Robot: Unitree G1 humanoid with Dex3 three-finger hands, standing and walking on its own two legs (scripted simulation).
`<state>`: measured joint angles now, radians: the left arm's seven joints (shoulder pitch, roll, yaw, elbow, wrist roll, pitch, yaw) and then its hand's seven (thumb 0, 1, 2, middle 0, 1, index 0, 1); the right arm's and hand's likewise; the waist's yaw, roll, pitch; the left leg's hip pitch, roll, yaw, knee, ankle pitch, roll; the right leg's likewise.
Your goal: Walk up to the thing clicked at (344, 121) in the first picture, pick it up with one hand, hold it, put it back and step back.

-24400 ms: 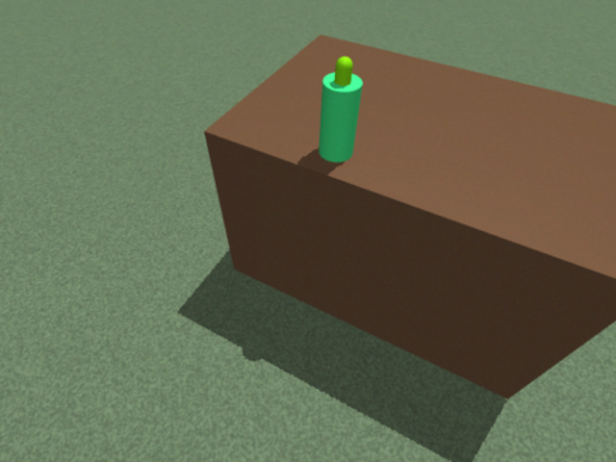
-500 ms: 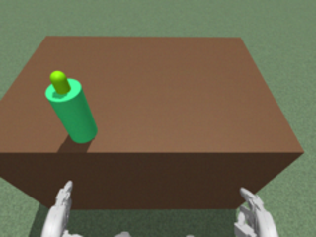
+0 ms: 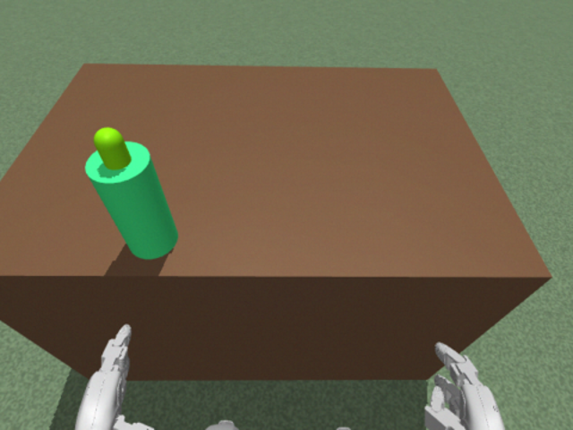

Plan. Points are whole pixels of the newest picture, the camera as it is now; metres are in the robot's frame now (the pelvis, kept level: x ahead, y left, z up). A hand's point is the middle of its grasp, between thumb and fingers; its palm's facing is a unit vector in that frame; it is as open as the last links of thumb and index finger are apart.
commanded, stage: home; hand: left
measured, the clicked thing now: (133, 194) +0.45 +0.25 +0.06
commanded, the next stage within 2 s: stand in 1.04 s
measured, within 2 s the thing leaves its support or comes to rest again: neither
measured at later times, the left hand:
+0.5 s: hand (153, 399) +0.18 +0.18 -0.04, palm faces +0.12 -0.96 -0.24, open 17.3 cm
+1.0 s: hand out of the picture +0.14 +0.22 -0.09, palm faces -0.05 -0.92 -0.38, open 17.4 cm
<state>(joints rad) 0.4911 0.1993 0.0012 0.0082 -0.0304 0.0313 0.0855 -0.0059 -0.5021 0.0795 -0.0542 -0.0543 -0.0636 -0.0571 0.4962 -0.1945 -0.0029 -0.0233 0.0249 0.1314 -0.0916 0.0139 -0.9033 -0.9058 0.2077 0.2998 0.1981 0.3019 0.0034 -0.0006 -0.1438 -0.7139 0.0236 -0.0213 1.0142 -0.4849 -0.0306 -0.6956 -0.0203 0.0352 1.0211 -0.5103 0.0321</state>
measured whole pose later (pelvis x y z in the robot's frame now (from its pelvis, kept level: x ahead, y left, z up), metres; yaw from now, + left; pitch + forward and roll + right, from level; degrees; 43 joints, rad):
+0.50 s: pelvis +0.00 +0.00 +0.00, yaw +0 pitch +10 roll +0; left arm 0.50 0.20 0.01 0.01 -0.03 0.03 0.10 -0.01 -0.51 0.07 -0.05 -0.05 -0.06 -0.06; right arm 0.46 -0.20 0.01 0.04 0.03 0.12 -0.09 0.01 -0.90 -0.91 0.21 0.30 0.20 0.30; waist -0.01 0.00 -0.14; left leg -0.70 0.03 -0.02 1.01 -0.49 -0.03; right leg -0.68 -0.02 0.03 1.01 -0.51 0.03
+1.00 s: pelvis +0.00 +0.00 +0.02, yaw +0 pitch +2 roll +1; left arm 0.28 0.33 0.00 0.53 0.06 0.00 0.03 0.00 -0.54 0.06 -0.05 -0.05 -0.06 -0.05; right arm 0.21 -0.30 -0.01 0.71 -0.06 0.00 -0.01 0.01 -0.90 -0.90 0.21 0.30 0.20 0.30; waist 0.00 0.00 0.01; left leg -0.49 0.02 -0.02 0.90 -0.45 -0.03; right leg -0.48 -0.03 0.03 0.92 -0.48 0.02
